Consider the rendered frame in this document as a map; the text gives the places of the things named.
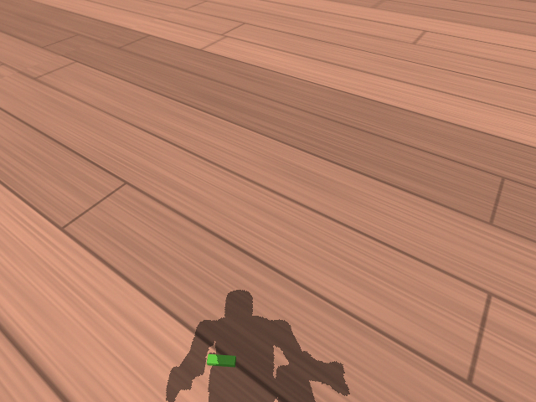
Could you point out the small box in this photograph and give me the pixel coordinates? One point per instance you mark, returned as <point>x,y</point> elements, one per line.
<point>221,360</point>

